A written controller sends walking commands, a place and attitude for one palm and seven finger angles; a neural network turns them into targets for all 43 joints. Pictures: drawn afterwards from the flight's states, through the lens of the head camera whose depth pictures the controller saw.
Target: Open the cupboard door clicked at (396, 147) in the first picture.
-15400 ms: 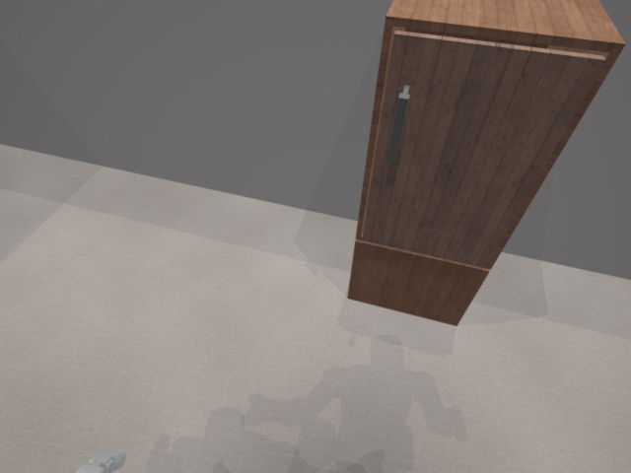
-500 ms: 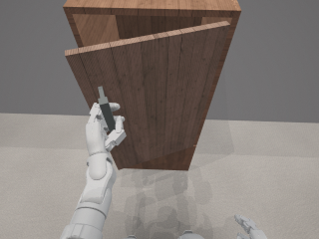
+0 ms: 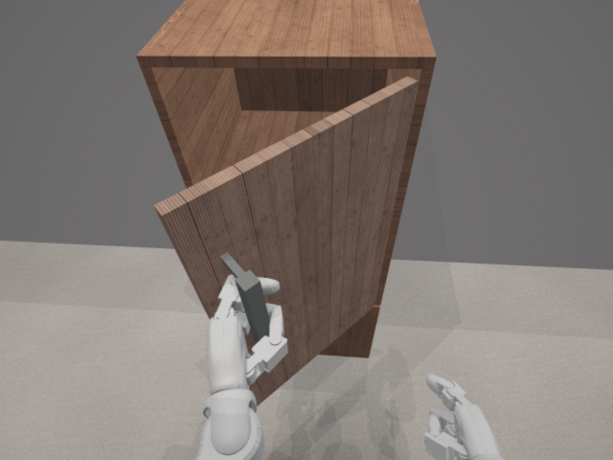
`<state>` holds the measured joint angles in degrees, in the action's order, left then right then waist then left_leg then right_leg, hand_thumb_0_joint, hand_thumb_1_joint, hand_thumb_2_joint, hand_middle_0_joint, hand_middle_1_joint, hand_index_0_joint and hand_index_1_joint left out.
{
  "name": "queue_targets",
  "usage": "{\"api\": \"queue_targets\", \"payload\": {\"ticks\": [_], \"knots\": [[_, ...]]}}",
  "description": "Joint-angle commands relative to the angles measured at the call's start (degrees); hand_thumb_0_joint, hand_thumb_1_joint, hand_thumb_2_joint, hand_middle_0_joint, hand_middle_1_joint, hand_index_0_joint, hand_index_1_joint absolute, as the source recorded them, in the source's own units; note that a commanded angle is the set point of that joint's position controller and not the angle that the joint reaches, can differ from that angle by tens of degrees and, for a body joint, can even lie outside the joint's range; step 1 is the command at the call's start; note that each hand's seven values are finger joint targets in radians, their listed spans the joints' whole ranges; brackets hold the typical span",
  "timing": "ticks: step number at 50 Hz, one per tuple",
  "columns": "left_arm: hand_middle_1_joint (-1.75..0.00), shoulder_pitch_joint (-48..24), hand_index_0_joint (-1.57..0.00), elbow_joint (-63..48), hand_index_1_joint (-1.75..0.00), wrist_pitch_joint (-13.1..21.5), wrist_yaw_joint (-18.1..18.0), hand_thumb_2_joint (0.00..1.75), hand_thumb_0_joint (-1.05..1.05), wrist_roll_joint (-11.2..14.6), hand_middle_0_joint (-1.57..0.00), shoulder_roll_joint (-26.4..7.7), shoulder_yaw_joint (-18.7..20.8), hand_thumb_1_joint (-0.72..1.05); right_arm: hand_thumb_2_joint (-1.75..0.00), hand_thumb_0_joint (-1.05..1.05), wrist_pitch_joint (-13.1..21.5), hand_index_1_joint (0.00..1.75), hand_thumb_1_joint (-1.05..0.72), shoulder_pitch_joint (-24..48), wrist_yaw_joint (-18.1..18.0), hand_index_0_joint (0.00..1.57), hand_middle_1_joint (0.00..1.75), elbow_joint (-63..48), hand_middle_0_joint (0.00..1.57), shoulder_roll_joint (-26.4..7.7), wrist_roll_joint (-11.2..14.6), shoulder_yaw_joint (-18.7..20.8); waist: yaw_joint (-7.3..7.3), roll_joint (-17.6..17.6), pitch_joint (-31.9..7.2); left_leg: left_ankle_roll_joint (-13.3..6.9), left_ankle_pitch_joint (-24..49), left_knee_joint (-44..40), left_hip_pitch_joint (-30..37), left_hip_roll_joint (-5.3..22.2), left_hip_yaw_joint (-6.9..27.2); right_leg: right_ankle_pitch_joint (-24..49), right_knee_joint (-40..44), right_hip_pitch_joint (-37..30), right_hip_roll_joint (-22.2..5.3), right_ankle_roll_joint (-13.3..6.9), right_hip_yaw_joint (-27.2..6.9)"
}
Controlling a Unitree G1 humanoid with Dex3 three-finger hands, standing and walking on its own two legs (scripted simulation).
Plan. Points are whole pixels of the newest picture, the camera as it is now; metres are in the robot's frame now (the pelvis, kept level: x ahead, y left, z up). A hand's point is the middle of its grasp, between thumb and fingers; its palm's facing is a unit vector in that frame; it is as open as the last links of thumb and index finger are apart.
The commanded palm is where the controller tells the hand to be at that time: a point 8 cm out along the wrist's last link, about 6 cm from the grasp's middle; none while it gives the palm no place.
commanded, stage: open thumb and fingers to let go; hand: left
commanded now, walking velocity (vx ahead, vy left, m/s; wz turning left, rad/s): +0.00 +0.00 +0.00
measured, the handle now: (248, 303) +0.30 +0.08 +0.07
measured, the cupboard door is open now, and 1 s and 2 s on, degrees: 45 40 48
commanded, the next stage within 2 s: slide the hand sideways off the handle in 0.92 s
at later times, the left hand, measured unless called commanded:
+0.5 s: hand (265, 336) +0.26 +0.06 +0.06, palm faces +0.28 -0.96 -0.03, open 10.2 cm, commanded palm +0.22 +0.08 +0.06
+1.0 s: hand (264, 332) +0.27 +0.06 +0.06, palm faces +0.21 -0.98 -0.04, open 15.3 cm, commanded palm +0.22 +0.08 +0.06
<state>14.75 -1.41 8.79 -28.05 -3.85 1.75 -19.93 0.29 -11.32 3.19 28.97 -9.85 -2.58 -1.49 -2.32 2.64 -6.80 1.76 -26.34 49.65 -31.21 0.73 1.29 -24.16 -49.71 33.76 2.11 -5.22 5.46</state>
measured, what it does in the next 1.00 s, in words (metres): stands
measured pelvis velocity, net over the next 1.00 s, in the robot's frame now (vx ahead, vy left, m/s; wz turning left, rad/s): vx -0.02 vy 0.02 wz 0.01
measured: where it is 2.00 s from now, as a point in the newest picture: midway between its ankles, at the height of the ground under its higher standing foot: outside the picture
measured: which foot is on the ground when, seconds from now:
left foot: down 0.00-1.00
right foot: down 0.00-1.00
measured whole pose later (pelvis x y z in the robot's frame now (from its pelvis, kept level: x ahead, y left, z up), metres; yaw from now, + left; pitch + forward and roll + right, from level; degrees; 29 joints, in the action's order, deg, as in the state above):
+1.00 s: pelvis -0.02 +0.02 -0.01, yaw +0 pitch +8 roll +0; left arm 6.0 4.1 7.7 -31.7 -4.2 3.3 -20.2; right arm 2.1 -10.7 3.2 30.3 -10.2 -2.6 -1.4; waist -0.8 2.5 -6.4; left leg 0.2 -26.8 54.2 -35.3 -0.5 1.2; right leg -24.1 -53.1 37.2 0.9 -3.9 5.3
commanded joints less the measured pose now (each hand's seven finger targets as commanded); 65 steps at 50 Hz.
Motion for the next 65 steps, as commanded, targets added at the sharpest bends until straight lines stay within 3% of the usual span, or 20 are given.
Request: {"api": "queue_targets", "payload": {"ticks": [1,4,5,6,10,15,25,27,31,41,45,47,51,52,53,54,56,58,60,65], "knots": [[-1.35,2.7,-0.40,-16.9,-1.35,2.9,-2.0,0.90,0.00,0.6,-0.40,12.2,-0.2,0.90,-0.90,0.00,3.5,0.30,-0.90,7.3,-0.3,0.20,0.30,-9.9,0.20,-4.0,0.4,1.4,2.29,-8.2,-9.1,-1.8,11.1,-2.5,-0.6,-3.0,-0.6,19.8,11.9,-12.5,-4.6,4.8,-7.7],[-1.35,-5.0,-0.40,-14.0,-1.35,3.3,-3.0,0.90,0.00,0.1,-0.40,9.9,2.5,0.90,-0.90,0.00,4.0,0.30,-0.90,7.1,-1.0,0.20,0.30,-9.0,0.20,-4.1,0.0,1.3,1.45,-9.1,-6.9,-1.8,8.1,-1.3,-2.3,-3.4,-0.1,14.0,14.3,-10.4,-5.7,5.5,-11.1],[-1.35,-11.2,-0.40,-13.2,-1.35,3.8,-3.9,0.90,0.00,-0.1,-0.40,7.5,4.5,0.90,-0.90,0.00,4.0,0.30,-0.90,7.4,-1.4,0.20,0.30,-8.1,0.20,-4.3,0.0,1.3,0.62,-9.2,-6.0,-1.9,7.3,-0.7,-2.9,-3.4,0.1,11.6,14.8,-9.0,-6.0,5.5,-12.0],[-1.34,-11.6,-0.40,-12.1,-1.34,4.0,-4.3,0.87,0.00,-0.2,-0.40,8.1,5.0,0.83,-0.90,0.00,4.3,0.30,-0.90,7.5,-1.6,0.20,0.30,-7.9,0.20,-4.1,-0.3,1.5,1.49,-9.0,-7.4,-1.8,7.1,-0.5,-3.2,-3.6,0.1,10.9,14.8,-9.6,-6.3,5.6,-12.7],[-1.31,-7.4,-0.38,-11.1,-1.31,4.7,-3.6,0.75,0.00,-0.9,-0.38,10.4,2.8,0.55,-0.90,0.00,4.8,0.30,-0.90,6.1,-1.3,0.20,0.30,-8.1,0.20,-4.2,-0.3,2.0,1.94,-8.1,-11.7,-1.9,9.8,-1.1,-2.7,-3.4,0.0,18.1,12.3,-12.3,-6.3,5.6,-11.4],[-1.27,-10.9,-0.35,-11.0,-1.27,5.7,-2.0,0.60,0.00,-1.5,-0.35,10.7,0.4,0.20,-0.90,0.00,5.0,0.30,-0.90,5.1,-1.5,0.20,0.30,-7.7,0.20,-4.9,-0.1,2.3,0.17,-9.1,-10.5,-2.2,8.8,-0.6,-3.7,-3.0,0.4,16.1,12.6,-10.8,-6.7,5.9,-11.9],[-1.20,-13.4,-0.30,-9.7,-1.20,5.9,-2.5,0.30,0.00,-1.5,-0.30,11.0,0.0,-0.50,-0.90,0.00,5.3,0.30,-0.90,5.1,-1.9,0.20,0.30,-8.1,0.20,-5.2,0.1,2.4,0.63,-8.8,-11.1,-2.5,7.7,-1.0,-3.1,-3.0,0.3,9.8,12.0,-8.6,-5.8,5.0,-9.8],[-1.20,-13.7,-0.30,-10.2,-1.20,6.0,-2.8,0.30,0.00,-1.4,-0.30,11.7,-0.5,-0.50,-0.90,0.00,5.4,0.30,-0.90,5.2,-1.8,0.20,0.30,-8.3,0.20,-5.1,0.2,2.4,0.72,-8.2,-11.5,-2.5,8.0,-1.3,-2.4,-2.8,0.1,9.0,11.2,-7.9,-5.2,4.7,-8.5],[-1.00,-13.6,-0.27,-9.1,-1.00,5.6,-3.2,0.30,0.00,-1.6,-0.27,13.0,-1.5,-0.50,-0.90,0.00,5.8,0.30,-0.90,4.9,-1.5,0.20,0.30,-8.3,0.20,-5.2,0.1,2.4,0.77,-7.5,-11.1,-2.7,9.2,-1.8,-1.4,-2.5,0.2,9.5,9.5,-6.4,-4.0,4.0,-5.9],[-0.50,-16.4,-0.18,-8.4,-0.50,3.7,-4.4,0.30,0.00,-1.5,-0.18,14.1,-1.7,-0.50,-0.90,0.00,5.3,0.30,-0.90,5.8,-1.0,0.20,0.30,-8.3,0.20,-5.3,0.2,2.2,1.34,-6.8,-10.7,-2.6,10.0,-2.4,-0.6,-2.1,0.5,7.8,7.9,-4.7,-2.8,3.1,-3.8],[-0.30,-17.7,-0.15,-8.9,-0.30,3.0,-4.9,0.30,0.00,-1.7,-0.15,15.5,-2.6,-0.50,-0.90,0.00,5.0,0.30,-0.90,6.5,-0.6,0.20,0.30,-8.4,0.20,-5.2,0.3,2.2,1.76,-4.3,-11.4,-2.5,10.7,-2.6,0.3,-1.9,0.8,7.8,6.7,-4.1,-2.3,2.6,-2.7],[-0.30,-19.6,-0.15,-8.0,-0.30,2.3,-5.1,0.30,0.00,-1.7,-0.15,16.5,-3.3,-0.50,-0.90,0.00,4.8,0.30,-0.90,6.5,-0.4,0.20,0.30,-8.1,0.20,-5.1,0.3,2.1,1.08,-4.9,-10.9,-2.5,10.5,-2.4,0.5,-1.8,0.7,7.6,6.6,-3.1,-2.3,2.7,-2.4],[-0.30,-17.5,-0.15,-8.7,-0.30,1.8,-4.9,0.30,0.00,-1.3,-0.15,16.6,-3.0,-0.50,-0.90,0.00,4.6,0.30,-0.90,6.8,-0.3,0.20,0.30,-8.3,0.20,-4.9,0.3,2.1,1.69,-5.3,-12.0,-2.4,11.4,-2.1,0.3,-1.9,0.5,9.2,6.4,-4.1,-2.3,2.7,-2.7],[-0.30,-19.8,-0.15,-10.5,-0.30,4.8,7.3,0.30,0.00,-7.3,-0.15,8.5,-14.9,-0.50,-0.90,0.00,4.4,0.30,-0.90,1.9,0.1,0.20,0.30,-6.9,0.20,-7.6,1.0,2.4,-4.67,-8.3,-6.4,-4.0,11.7,-1.0,0.3,-2.1,0.3,14.8,5.7,-1.3,-3.0,3.2,-5.6],[-0.30,-19.9,-0.15,-13.5,-0.30,7.8,13.8,0.30,0.00,-4.8,-0.15,4.9,-10.2,-0.50,-0.90,0.00,4.6,0.30,-0.90,1.4,-0.2,0.20,0.30,-8.6,0.20,-7.2,1.3,3.0,-2.55,-7.7,-11.3,-4.2,12.2,-0.5,-0.4,-2.3,0.3,17.5,4.7,-4.5,-3.4,3.1,-5.6],[-0.30,-18.2,-0.15,-15.5,-0.30,9.5,18.8,0.30,0.00,-3.4,-0.15,3.5,-10.1,-0.50,-0.90,0.00,4.8,0.30,-0.90,1.8,-0.4,0.20,0.30,-9.8,0.20,-7.2,1.6,2.9,-1.68,-5.1,-13.6,-4.2,12.4,-0.2,0.0,-2.4,0.0,18.8,4.2,-6.2,-3.6,3.1,-6.4],[-0.30,-17.2,-0.15,-17.8,-0.30,11.7,25.8,0.30,0.00,0.6,-0.15,2.3,-8.9,-0.50,-0.90,0.00,5.5,0.30,-0.90,1.4,-0.7,0.20,0.30,-11.6,0.20,-7.0,2.3,2.7,-1.76,-4.6,-14.0,-4.2,11.7,0.0,0.1,-2.5,0.3,17.0,3.7,-5.8,-3.6,3.0,-6.3],[-0.30,-15.1,-0.15,-18.1,-0.30,11.6,27.1,0.30,0.00,4.1,-0.15,4.0,-7.5,-0.50,-0.90,0.00,6.1,0.30,-0.90,1.6,-1.2,0.20,0.30,-13.3,0.20,-6.7,2.9,2.2,-1.45,-5.1,-10.9,-4.1,8.1,-0.8,-1.0,-2.6,0.6,10.0,4.9,-3.7,-3.1,3.1,-5.7],[-0.30,-14.7,-0.15,-17.0,-0.30,10.8,24.7,0.30,0.00,5.4,-0.15,2.7,-4.2,-0.50,-0.90,0.00,6.4,0.30,-0.90,2.4,-1.6,0.20,0.30,-13.8,0.20,-7.0,3.0,1.9,-0.58,-7.9,-8.0,-3.8,4.5,-1.5,-3.0,-2.6,1.1,2.5,6.3,-2.2,-3.0,3.2,-5.7],[-0.30,-7.6,-0.15,-15.9,-0.30,9.1,18.7,0.30,0.00,2.2,-0.15,-0.5,0.3,-0.50,-0.90,0.00,5.2,0.30,-0.90,1.8,-1.4,0.20,0.30,-15.0,0.20,-7.2,2.5,2.0,1.67,-8.2,-8.8,-3.5,4.8,-1.9,-4.2,-2.6,0.4,2.7,4.9,-3.1,-2.7,3.0,-5.2]]}}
